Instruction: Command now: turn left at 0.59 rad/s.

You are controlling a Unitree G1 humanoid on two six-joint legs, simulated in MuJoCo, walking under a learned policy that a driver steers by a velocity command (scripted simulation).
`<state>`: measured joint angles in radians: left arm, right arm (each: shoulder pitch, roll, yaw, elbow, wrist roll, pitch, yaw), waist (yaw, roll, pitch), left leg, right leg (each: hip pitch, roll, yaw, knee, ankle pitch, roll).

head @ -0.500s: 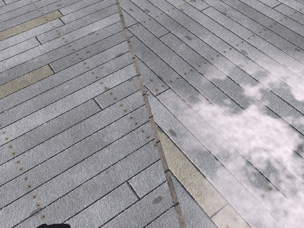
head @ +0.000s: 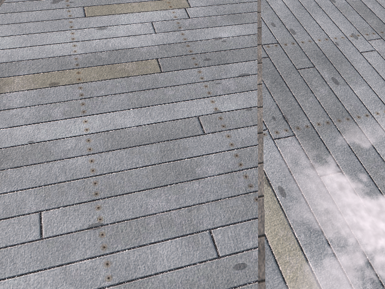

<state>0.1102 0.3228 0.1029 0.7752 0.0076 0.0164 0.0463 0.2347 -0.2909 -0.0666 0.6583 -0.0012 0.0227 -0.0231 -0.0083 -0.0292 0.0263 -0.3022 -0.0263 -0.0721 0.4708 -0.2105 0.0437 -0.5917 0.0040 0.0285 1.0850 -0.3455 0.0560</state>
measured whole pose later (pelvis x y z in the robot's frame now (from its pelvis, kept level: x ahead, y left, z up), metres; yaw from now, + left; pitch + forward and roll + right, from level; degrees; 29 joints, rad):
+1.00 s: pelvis +0.04 -0.02 -0.01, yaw +7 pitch -1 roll +0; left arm 0.26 0.26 0.03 0.86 -0.02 -0.03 0.01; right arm 0.30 -0.23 -0.05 0.71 0.02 -0.04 -0.02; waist 0.01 -0.02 0.00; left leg -0.29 -0.03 -0.03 0.68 -0.42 0.04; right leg -0.20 0.00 0.02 0.58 -0.37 -0.01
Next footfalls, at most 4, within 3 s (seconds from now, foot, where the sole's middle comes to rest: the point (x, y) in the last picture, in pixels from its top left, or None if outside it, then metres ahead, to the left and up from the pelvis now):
0.26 right None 0.06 -0.14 -0.78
1.50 right None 0.45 -0.10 -0.78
2.04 left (142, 213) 0.73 0.16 -0.78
2.58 right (197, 149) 1.04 -0.05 -0.78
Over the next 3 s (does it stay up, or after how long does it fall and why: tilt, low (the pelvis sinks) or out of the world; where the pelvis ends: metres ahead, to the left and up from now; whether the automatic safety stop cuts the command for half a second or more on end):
stays up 1.09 0.04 0.00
